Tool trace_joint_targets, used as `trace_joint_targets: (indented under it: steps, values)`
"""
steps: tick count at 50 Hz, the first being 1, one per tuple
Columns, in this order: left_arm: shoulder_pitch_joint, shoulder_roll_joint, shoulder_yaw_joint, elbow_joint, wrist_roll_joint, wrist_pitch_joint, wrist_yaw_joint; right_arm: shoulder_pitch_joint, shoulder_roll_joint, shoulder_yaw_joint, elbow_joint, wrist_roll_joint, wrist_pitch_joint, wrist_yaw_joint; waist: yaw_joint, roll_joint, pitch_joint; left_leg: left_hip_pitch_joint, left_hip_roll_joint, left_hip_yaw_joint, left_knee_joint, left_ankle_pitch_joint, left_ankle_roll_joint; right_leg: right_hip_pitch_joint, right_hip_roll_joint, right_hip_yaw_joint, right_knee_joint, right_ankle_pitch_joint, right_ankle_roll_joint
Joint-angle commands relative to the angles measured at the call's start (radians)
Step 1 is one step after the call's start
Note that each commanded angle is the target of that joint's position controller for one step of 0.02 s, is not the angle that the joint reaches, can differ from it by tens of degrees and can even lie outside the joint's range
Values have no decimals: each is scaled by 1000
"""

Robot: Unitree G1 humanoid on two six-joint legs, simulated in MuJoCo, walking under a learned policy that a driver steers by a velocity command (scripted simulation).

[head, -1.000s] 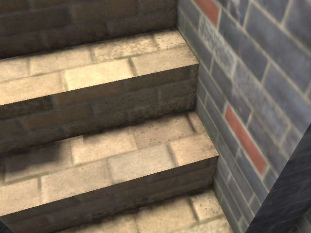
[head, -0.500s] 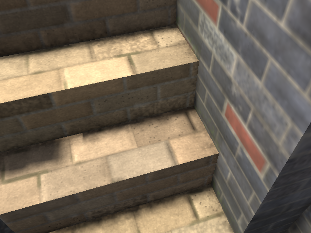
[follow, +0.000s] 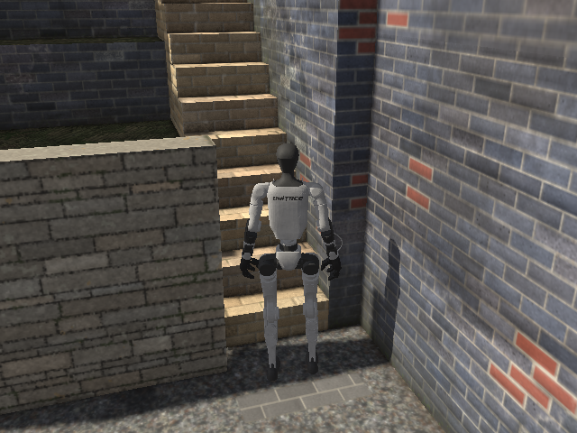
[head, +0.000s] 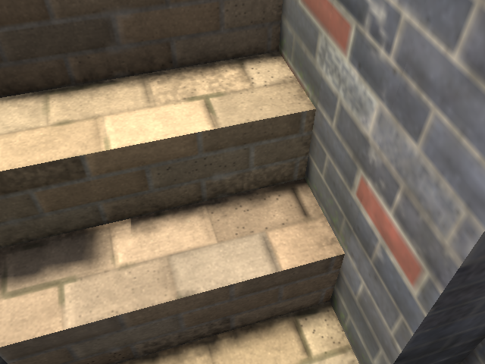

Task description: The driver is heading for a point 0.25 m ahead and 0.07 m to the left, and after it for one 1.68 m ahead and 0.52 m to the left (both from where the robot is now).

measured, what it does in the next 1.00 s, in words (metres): stands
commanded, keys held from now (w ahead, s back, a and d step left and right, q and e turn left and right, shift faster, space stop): no key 1.00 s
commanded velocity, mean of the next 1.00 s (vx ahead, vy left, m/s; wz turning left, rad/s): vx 0.02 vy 0.01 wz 0.00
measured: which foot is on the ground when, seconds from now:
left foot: down 0.00-1.00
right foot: down 0.00-1.00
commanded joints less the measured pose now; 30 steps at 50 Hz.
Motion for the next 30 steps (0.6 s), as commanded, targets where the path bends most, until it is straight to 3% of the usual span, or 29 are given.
trace_joint_targets:
  steps: [1,2,3,4,5,8,11,12,21,30]
  values:
    - [27,89,13,-29,-1,-6,2,16,-121,-14,-25,0,-3,-1,0,21,-42,18,171,-98,12,547,14,10,-75,47,2,234,-7]
    - [28,89,12,-30,-1,-4,2,13,-123,-13,-25,0,-2,-1,-1,20,-41,15,171,-98,13,537,13,9,-76,47,2,232,-6]
    - [-30,169,38,-63,27,-21,-20,22,-202,-53,-38,9,23,18,-11,81,-8,-25,131,-93,-13,536,-3,-19,-52,54,28,250,-8]
    - [-27,170,43,-59,29,-26,-26,15,-192,-55,-46,0,35,20,-9,67,-26,-22,131,-87,-14,514,-6,-18,-56,50,26,246,-9]
    - [-29,164,45,-69,41,-33,-27,36,-187,-64,-34,6,47,11,7,69,-45,-23,112,-80,-15,452,-2,-9,-66,62,13,241,-14]
    - [-7,132,45,-54,28,-33,-24,28,-150,-70,-56,1,57,6,8,-13,-59,-27,117,-87,-22,417,9,-8,-69,64,25,252,-17]
    - [-9,129,45,-56,28,-30,-18,23,-145,-75,-70,2,55,13,10,-19,-63,-41,122,-91,-26,391,15,-13,-67,64,24,206,-14]
    - [-4,128,43,-51,32,-17,-14,42,-131,-73,-67,3,55,18,3,-36,-63,-37,112,-73,-20,331,10,-12,-58,61,29,184,-18]
    - [-1,151,45,-47,29,-4,-5,53,-132,-76,-92,-2,41,29,2,-17,-22,-114,118,-81,-39,247,4,-6,-52,72,35,124,-20]
    - [4,141,47,-51,29,-5,-6,88,-112,-80,-94,2,36,24,3,2,-18,-123,115,-69,-32,231,1,2,-52,86,31,137,-28]
Velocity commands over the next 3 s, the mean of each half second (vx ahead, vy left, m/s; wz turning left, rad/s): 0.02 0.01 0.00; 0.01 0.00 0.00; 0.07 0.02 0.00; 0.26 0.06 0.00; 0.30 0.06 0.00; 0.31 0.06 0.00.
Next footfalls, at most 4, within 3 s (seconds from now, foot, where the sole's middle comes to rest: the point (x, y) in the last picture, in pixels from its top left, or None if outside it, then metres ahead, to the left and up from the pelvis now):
none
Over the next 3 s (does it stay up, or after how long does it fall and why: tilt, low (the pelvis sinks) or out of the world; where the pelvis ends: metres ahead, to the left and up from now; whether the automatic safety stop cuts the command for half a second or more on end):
stays up -0.01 0.02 0.00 its command is cut before an obstacle after 1.2 s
